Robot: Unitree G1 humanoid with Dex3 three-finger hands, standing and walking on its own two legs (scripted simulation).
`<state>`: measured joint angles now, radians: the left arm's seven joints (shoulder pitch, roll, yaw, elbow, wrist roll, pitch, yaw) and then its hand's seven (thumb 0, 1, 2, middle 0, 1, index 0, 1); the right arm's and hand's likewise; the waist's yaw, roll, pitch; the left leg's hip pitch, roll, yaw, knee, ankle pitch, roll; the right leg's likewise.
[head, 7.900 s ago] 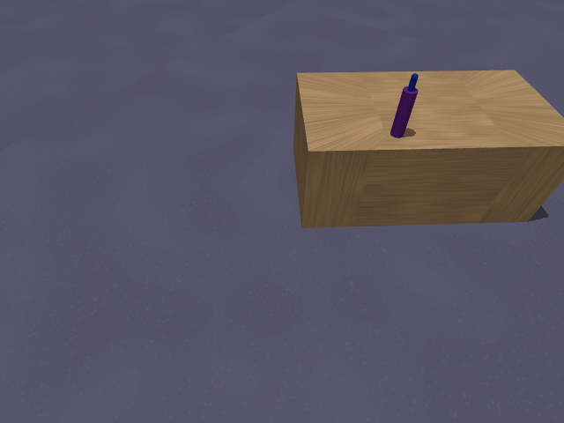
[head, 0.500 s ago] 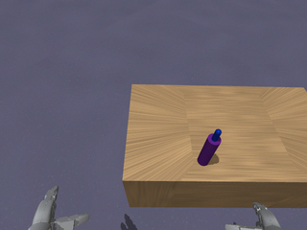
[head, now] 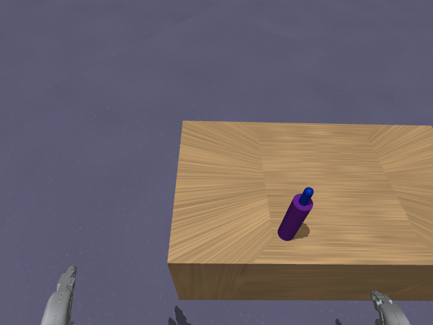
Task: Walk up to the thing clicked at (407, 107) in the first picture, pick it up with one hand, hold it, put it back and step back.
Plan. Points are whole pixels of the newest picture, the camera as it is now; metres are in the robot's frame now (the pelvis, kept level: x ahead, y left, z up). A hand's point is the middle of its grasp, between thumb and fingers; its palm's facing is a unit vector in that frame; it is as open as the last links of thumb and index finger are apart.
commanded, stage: go down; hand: right
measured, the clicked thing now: (296, 214) +0.43 -0.21 -0.17
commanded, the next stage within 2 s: none
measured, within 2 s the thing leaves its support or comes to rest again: neither
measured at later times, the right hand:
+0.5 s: hand out of the picture +0.16 -0.27 -0.08, palm faces +0.09 +0.94 -0.33, open 17.1 cm
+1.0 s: hand (394, 305) +0.19 -0.31 -0.04, palm faces +0.19 +0.93 -0.31, open 17.2 cm
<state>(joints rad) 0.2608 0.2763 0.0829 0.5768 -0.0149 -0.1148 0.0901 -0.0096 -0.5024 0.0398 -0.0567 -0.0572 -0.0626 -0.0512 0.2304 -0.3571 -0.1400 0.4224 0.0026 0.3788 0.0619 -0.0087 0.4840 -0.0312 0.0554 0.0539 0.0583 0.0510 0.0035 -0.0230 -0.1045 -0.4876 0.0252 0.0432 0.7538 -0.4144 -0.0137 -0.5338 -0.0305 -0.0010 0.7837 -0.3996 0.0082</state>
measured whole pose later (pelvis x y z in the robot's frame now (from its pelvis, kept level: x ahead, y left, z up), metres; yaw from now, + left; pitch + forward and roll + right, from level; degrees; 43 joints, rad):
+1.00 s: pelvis -0.02 +0.00 -0.02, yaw -1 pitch +9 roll +2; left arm 0.40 0.25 0.02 0.32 -0.02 -0.16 0.16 -0.01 -0.53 0.04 -0.06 -0.06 -0.07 -0.05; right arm 0.21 -0.46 -0.32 0.21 0.08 0.39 0.17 -0.01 0.49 -0.06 0.05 0.06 0.06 0.06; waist 0.01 -0.01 -0.13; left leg -0.57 0.03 0.07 0.88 -0.46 -0.01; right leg -0.63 -0.03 0.03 0.93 -0.44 0.01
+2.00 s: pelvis -0.02 -0.01 +0.00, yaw +1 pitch +11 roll +3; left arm 0.27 0.28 -0.03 0.53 0.00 -0.21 0.15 -0.01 -0.52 0.04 -0.06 -0.06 -0.07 -0.04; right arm -0.44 -0.79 -0.58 1.07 0.13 -0.11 0.53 -0.02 0.55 -0.03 0.05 0.05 0.06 0.05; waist 0.07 0.03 -0.08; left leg -0.56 0.00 0.05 0.74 -0.37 -0.02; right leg -0.63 -0.05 0.01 0.82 -0.38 0.00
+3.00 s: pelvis -0.07 -0.02 -0.14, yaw +5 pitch +28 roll +7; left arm 0.35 0.31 0.04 0.00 0.11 -0.25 0.00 -0.01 -0.53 0.04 -0.06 -0.05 -0.06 -0.05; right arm -0.59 -0.78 -0.75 1.27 0.16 -0.64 0.49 -0.02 0.60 -0.03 0.05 0.06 0.06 0.05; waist 0.28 0.07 -0.13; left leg -1.35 -0.03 0.08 1.40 -0.55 -0.02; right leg -1.44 -0.09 0.07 1.52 -0.58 -0.01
